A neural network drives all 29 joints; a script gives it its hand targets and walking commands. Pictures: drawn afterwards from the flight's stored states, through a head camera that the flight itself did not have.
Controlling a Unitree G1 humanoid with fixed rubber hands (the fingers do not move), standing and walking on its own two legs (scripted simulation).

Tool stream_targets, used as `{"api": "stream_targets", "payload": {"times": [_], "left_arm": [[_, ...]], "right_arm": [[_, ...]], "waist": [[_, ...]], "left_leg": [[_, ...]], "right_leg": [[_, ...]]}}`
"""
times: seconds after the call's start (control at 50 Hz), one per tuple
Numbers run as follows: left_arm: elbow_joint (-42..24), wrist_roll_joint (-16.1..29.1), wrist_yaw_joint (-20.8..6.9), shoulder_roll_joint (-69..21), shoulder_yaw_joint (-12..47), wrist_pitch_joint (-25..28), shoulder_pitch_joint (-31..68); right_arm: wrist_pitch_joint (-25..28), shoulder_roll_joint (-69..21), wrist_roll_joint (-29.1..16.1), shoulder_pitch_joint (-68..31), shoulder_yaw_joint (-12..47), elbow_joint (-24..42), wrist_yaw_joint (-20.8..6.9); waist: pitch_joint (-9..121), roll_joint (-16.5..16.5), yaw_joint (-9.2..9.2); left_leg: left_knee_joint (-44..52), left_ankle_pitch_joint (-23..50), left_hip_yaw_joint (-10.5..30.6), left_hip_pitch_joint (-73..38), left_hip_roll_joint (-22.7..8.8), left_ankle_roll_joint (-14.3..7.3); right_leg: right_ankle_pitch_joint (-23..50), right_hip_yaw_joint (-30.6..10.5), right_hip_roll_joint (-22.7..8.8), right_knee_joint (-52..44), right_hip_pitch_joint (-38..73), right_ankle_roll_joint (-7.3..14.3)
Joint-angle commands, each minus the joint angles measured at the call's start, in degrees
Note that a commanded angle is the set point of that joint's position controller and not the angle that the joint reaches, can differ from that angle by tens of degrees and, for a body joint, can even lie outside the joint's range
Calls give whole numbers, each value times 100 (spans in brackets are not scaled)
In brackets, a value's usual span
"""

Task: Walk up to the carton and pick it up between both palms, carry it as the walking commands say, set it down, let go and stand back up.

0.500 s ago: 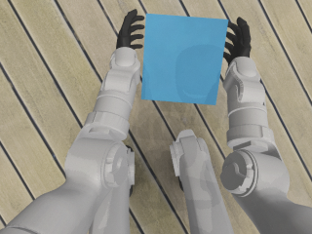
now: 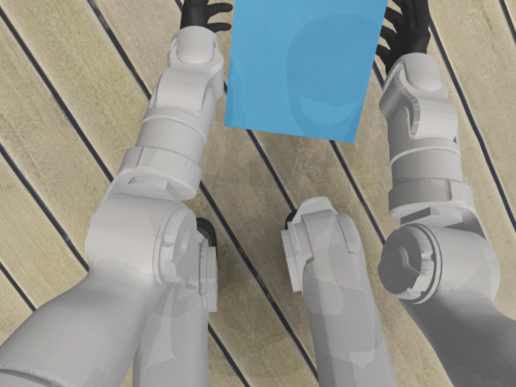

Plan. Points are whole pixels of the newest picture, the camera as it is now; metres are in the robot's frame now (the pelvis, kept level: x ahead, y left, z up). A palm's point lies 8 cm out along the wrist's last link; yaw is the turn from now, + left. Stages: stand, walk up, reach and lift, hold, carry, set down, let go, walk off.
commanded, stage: set down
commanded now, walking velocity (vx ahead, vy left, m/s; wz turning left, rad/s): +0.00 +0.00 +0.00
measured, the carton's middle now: (290, 64) +0.51 -0.10 -0.24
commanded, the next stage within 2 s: none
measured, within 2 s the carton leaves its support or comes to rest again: rests again in 1.88 s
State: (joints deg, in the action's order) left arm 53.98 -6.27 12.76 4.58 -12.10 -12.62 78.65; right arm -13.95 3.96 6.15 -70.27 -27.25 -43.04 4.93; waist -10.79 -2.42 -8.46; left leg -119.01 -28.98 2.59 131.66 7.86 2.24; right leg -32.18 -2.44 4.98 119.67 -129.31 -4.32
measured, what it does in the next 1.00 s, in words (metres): stands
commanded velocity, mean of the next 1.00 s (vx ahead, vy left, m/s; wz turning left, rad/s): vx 0.00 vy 0.00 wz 0.00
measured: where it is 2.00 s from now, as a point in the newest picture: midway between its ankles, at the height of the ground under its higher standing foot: (255, 275)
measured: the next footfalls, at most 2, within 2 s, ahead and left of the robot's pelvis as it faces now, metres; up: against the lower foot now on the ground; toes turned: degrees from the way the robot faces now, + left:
none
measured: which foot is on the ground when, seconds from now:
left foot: down 0.00-1.00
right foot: down 0.00-1.00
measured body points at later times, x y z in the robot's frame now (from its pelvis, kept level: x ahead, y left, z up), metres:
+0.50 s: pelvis -0.01 +0.00 -0.01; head +0.33 -0.03 +0.27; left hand +0.55 +0.03 -0.16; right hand +0.50 -0.22 -0.15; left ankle +0.12 +0.11 -0.36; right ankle +0.11 -0.13 -0.36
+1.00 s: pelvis +0.00 +0.00 -0.01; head +0.36 -0.02 +0.27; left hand +0.56 +0.02 -0.17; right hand +0.50 -0.23 -0.16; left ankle +0.12 +0.11 -0.36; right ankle +0.11 -0.13 -0.36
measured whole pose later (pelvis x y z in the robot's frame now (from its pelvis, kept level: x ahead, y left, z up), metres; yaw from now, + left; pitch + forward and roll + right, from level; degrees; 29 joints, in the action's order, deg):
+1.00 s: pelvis +0.00 +0.00 -0.01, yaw +0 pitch +41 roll -2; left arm 60.5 -7.8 9.6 5.5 -15.2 -9.6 80.9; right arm -12.6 4.2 9.4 -71.9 -30.7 -47.2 1.8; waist -11.9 -3.5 -8.5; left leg -121.2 -30.2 2.2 131.8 7.9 1.8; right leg -33.5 -2.7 5.2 121.6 -129.2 -4.8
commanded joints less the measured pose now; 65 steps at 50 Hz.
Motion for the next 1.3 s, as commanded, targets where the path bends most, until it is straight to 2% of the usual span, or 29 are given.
{"api": "stream_targets", "payload": {"times": [0.0,0.06,0.12,0.24,0.32,0.36,0.42,0.46,0.48,0.5,0.54,0.56,0.6,0.62,0.64,0.76,0.8,0.84,0.94,0.96,0.98,1.02,1.06,1.08,1.1,1.12,1.22,1.24,1.28], "left_arm": [[-847,712,-1207,-5667,2155,252,3509],[-1009,879,-1227,-5909,2359,228,3497],[-704,761,-1274,-5743,2151,91,3405],[-171,758,-1452,-5613,1795,52,3628],[410,511,-1565,-5215,1353,68,3682],[431,459,-1557,-5139,1326,141,3504],[-13,537,-1567,-5259,1334,330,3724],[159,377,-1586,-5125,1188,333,3421],[391,426,-1565,-5147,1225,331,3370],[259,463,-1552,-5090,1292,402,3354],[27,511,-1529,-5133,1370,458,3339],[175,413,-1526,-5016,1195,480,3386],[182,485,-1528,-5043,1233,484,3223],[178,421,-1525,-5050,1268,491,3113],[254,488,-1509,-4957,1264,455,3111],[222,189,-1477,-4881,1137,502,2934],[242,234,-1465,-4889,1228,511,2986],[389,159,-1510,-4873,1073,501,2760],[491,138,-1501,-4801,1143,491,2663],[469,186,-1535,-4806,1050,469,2844],[523,100,-1536,-4811,1038,469,2630],[464,29,-1566,-4677,883,481,2736],[527,10,-1548,-4622,997,480,2611],[564,28,-1569,-4640,939,481,2615],[540,24,-1545,-4600,1006,505,2612],[708,24,-1575,-4711,920,469,2343],[619,-66,-1543,-4419,884,564,2442],[505,-127,-1538,-4500,835,572,2315],[550,-31,-1520,-4269,982,543,2539]], "right_arm": [[124,-4969,-866,-4005,2925,543,-1659],[121,-4994,-845,-3931,3097,557,-1604],[79,-5051,-1012,-4403,3203,707,-1637],[-103,-5051,-655,-4438,2879,119,-1708],[-117,-4995,-512,-4352,2572,-174,-1736],[-108,-5049,-530,-4414,2401,-178,-1755],[30,-5052,-427,-4080,2199,-309,-1737],[38,-4897,-233,-3694,1996,-450,-1721],[66,-4850,-164,-3862,1909,-478,-1700],[102,-4853,-165,-3677,1898,-415,-1667],[125,-4718,-134,-3511,1862,-511,-1696],[149,-5028,-113,-3565,1981,-413,-1692],[165,-4683,-98,-3535,1856,-384,-1725],[169,-4810,-109,-3489,1962,-326,-1752],[182,-4719,-199,-3544,1995,-195,-1768],[236,-4683,-207,-3397,2128,-345,-1755],[269,-4677,-261,-3447,2082,-286,-1764],[233,-4703,-144,-3234,2040,-452,-1758],[235,-4663,-168,-3345,1901,-466,-1793],[240,-4599,-87,-3175,1887,-512,-1798],[208,-4455,-40,-3150,1769,-619,-1788],[200,-4599,19,-3075,1842,-609,-1801],[239,-4460,-71,-3177,1747,-566,-1800],[266,-4462,57,-2977,1766,-564,-1818],[232,-4545,15,-3002,1718,-678,-1833],[255,-4379,64,-2917,1668,-652,-1838],[322,-4317,-9,-2832,1714,-631,-1759],[266,-4446,34,-2723,1765,-784,-1769],[284,-4382,-12,-2790,1736,-716,-1744]], "waist": [[8227,-513,-511],[8703,-318,-780],[8610,-459,-467],[7576,18,-673],[6293,-134,-373],[6014,-277,-231],[6177,-138,-517],[5972,-246,-392],[5962,-385,-663],[6074,-522,-520],[6139,-419,-615],[5922,-95,-478],[6051,-381,-650],[6181,-306,-397],[6255,-315,-565],[5882,38,-336],[6017,-381,-234],[5655,10,-362],[5623,-432,-263],[5540,-124,-426],[5276,-387,-338],[5342,-39,-284],[5425,-455,-210],[5368,-108,-383],[5291,-340,-245],[5411,-239,-388],[5133,-387,-197],[5289,-101,-42],[5319,-168,-235]], "left_leg": [[422,1327,-557,-4252,436,-205],[308,1625,-559,-4622,507,-141],[370,1353,-563,-4758,465,-210],[314,664,-603,-4071,407,-288],[343,55,-674,-3445,389,-310],[467,94,-689,-3350,385,-299],[431,471,-641,-3058,446,-281],[462,624,-747,-2946,467,-200],[509,430,-643,-2782,477,-234],[454,638,-675,-3057,482,-188],[429,848,-653,-2972,488,-179],[465,926,-574,-2747,510,-252],[528,863,-536,-3124,498,-249],[425,1184,-520,-3095,485,-233],[513,1102,-476,-3238,480,-260],[473,1137,-473,-2776,472,-269],[490,1117,-503,-3131,497,-246],[507,964,-512,-2825,488,-293],[477,1003,-482,-2990,430,-264],[510,847,-514,-2828,444,-271],[536,849,-457,-2842,438,-284],[453,775,-552,-2569,448,-249],[493,831,-512,-2768,397,-265],[473,934,-415,-2648,409,-260],[565,969,-405,-2789,431,-267],[547,1042,-420,-2986,430,-264],[458,947,-495,-2666,386,-242],[442,1039,-526,-2727,410,-239],[349,1108,-429,-2832,362,-254]], "right_leg": [[2135,794,234,-804,3481,77],[2472,842,248,-834,3892,90],[2101,815,238,-790,3737,23],[1508,784,185,-860,3603,36],[863,665,192,-976,2991,97],[939,647,164,-998,2965,105],[1482,731,217,-907,3116,128],[1589,679,249,-1014,3079,126],[1577,688,249,-936,3053,145],[1637,653,232,-885,2953,145],[1814,649,222,-909,2953,165],[1935,639,258,-961,2983,101],[1796,690,241,-927,2706,146],[1971,625,206,-874,2751,136],[1964,748,230,-807,2758,91],[2090,695,251,-814,2788,38],[1914,667,248,-767,2562,94],[1842,684,256,-890,2685,51],[1788,633,208,-751,2409,84],[1713,692,255,-863,2512,62],[1590,609,218,-804,2245,98],[1618,562,263,-882,2459,80],[1667,601,216,-754,2346,103],[1712,692,244,-744,2228,51],[1730,648,217,-739,2163,83],[1690,746,232,-778,2207,72],[1678,594,260,-771,2054,61],[1711,562,248,-821,2395,49],[1784,573,214,-727,2263,36]]}}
